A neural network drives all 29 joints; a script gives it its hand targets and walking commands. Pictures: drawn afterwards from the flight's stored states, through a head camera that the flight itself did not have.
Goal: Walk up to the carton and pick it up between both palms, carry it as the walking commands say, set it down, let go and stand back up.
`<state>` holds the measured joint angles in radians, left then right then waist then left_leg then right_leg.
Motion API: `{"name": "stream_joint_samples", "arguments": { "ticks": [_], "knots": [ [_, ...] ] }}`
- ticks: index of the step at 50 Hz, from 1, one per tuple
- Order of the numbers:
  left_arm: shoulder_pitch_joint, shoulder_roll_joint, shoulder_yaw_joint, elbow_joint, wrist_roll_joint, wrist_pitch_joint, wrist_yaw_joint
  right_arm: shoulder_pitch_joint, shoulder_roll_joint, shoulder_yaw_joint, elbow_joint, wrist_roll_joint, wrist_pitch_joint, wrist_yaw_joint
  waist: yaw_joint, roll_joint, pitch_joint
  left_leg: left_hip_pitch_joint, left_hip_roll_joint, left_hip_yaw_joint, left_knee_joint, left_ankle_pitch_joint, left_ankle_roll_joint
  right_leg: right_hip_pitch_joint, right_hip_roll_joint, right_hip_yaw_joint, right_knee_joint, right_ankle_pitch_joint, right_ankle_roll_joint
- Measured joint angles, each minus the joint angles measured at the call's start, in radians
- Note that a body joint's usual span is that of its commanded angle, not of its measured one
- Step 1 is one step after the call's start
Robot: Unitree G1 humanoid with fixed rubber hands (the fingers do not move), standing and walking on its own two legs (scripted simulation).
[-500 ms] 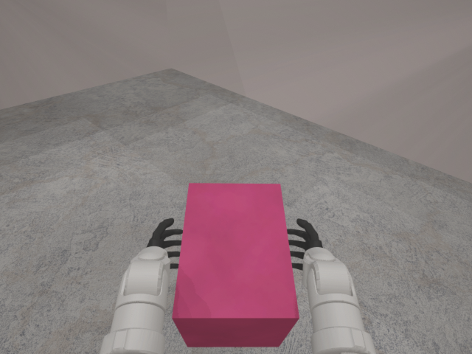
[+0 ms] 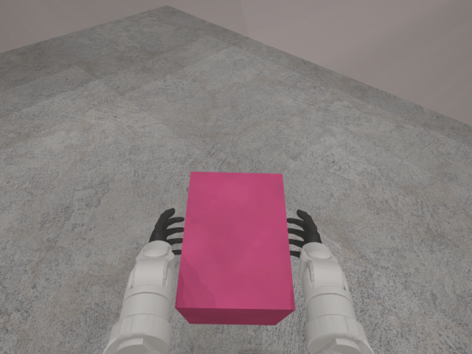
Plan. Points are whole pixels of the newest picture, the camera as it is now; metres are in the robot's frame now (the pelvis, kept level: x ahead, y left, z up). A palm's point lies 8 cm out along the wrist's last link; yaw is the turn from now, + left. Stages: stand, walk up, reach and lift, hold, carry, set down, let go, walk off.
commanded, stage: set down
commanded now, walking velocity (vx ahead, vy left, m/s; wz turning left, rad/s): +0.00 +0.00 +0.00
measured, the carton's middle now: (234, 251) +0.36 -0.02 -0.09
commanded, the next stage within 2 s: none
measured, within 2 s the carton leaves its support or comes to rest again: neither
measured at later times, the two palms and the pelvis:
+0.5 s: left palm (173, 257) +0.35 +0.11 -0.10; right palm (299, 258) +0.34 -0.16 -0.10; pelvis -0.02 -0.01 -0.05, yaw +0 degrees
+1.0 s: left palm (178, 262) +0.38 +0.11 -0.19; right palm (289, 264) +0.37 -0.16 -0.18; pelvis -0.03 +0.00 -0.12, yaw +1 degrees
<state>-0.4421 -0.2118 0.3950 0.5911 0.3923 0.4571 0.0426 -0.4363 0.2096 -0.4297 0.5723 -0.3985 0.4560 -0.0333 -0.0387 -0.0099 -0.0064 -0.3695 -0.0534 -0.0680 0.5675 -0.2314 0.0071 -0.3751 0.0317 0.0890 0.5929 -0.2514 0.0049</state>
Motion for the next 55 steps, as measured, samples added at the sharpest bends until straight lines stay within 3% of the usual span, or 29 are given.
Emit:
{"name": "stream_joint_samples", "arguments": {
  "ticks": [17,34,55],
  "knots": [
    [-0.104,-0.016,0.07,-0.028,-0.008,-0.196,0.019,-0.101,0.021,-0.047,-0.029,0.031,-0.191,-0.023,-0.002,0.012,0.02,-0.42,0.002,-0.009,0.212,-0.031,-0.017,-0.415,0.027,-0.003,0.198,-0.02,-0.002],
    [-0.168,-0.002,0.067,-0.041,-0.057,-0.219,0.043,-0.158,-0.001,-0.031,-0.035,0.075,-0.221,-0.034,-0.002,0.014,-0.125,-0.811,-0.013,-0.021,0.443,-0.108,-0.03,-0.804,0.045,-0.01,0.427,-0.098,-0.001],
    [-0.269,0.031,0.036,0.034,-0.119,-0.245,0.114,-0.253,-0.065,-0.02,0.035,0.132,-0.238,-0.062,-0.005,0.035,-0.215,-1.147,-0.052,-0.027,0.72,-0.193,-0.033,-1.133,0.051,-0.013,0.701,-0.189,0.017]
  ]
}}
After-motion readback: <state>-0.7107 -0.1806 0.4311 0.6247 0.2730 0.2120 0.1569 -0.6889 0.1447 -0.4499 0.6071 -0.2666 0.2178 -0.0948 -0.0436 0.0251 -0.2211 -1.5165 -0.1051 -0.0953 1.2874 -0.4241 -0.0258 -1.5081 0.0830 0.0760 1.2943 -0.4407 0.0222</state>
